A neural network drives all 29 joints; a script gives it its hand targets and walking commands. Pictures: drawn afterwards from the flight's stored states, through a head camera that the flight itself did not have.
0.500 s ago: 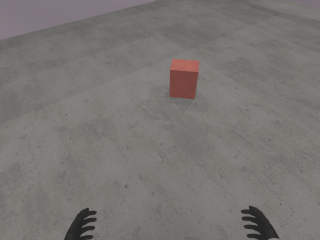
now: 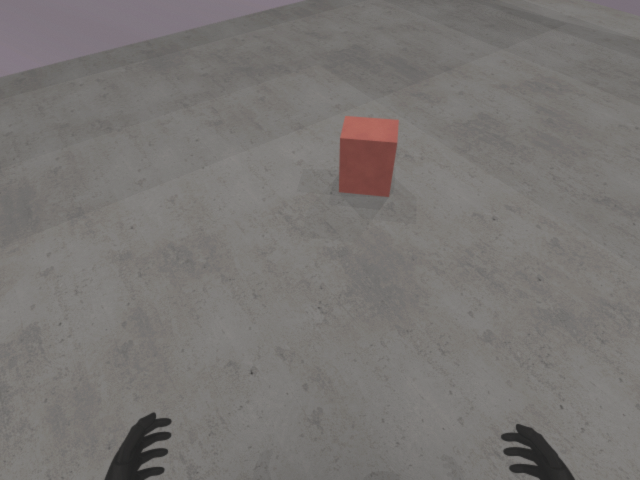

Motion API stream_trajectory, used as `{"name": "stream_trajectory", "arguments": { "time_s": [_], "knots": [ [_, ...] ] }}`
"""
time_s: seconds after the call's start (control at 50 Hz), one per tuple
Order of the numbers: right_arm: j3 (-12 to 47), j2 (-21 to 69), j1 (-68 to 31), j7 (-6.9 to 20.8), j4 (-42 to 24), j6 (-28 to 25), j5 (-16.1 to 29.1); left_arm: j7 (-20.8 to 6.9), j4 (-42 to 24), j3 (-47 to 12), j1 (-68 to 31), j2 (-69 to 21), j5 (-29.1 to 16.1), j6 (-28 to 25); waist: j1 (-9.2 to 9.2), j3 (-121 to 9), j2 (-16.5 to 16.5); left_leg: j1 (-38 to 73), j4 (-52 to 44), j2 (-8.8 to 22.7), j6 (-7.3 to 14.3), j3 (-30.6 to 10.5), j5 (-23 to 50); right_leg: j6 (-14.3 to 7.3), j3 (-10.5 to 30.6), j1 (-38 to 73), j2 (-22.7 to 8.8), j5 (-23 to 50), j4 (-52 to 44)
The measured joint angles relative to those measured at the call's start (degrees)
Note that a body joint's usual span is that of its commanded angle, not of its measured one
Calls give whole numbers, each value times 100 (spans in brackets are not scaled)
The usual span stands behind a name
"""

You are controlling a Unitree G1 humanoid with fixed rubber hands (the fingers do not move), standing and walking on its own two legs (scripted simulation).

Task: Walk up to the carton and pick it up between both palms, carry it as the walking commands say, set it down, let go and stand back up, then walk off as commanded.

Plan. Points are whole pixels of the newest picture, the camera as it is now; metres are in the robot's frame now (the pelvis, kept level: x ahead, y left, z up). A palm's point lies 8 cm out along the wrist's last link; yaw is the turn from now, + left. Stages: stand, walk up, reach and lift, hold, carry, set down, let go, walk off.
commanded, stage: stand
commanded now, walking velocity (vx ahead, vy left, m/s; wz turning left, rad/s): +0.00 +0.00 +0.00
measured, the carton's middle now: (367, 157) +1.51 -0.21 -0.60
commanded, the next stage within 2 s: walk up in 0.58 s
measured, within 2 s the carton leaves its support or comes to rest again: neither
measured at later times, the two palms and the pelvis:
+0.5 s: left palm out of the picture +0.15 +0.26 -0.07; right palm out of the picture +0.12 -0.27 -0.09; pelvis +0.00 +0.00 +0.00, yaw +0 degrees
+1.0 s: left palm (158, 465) +0.17 +0.23 -0.07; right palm out of the picture +0.10 -0.30 -0.11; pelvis +0.03 -0.02 +0.00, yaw -1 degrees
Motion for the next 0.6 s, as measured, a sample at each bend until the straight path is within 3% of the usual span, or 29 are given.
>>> {"name": "stream_trajectory", "arguments": {
  "time_s": [0.6],
  "knots": [
    [0, -86, 0, 3, 282, -33, 0, 0, 0, 0, 0, 1, 0, -13, 0, -53, 0, 0, 0, 0, 0, 0, 14, 0, 0, 0, 0, 11, 0]
  ]
}}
